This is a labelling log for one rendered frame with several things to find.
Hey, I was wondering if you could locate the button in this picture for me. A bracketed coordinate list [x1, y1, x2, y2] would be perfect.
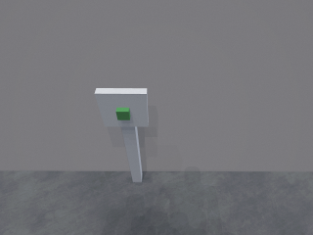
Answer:
[115, 108, 131, 120]

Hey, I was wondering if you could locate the panel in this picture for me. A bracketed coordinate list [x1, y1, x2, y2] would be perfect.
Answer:
[94, 88, 149, 182]

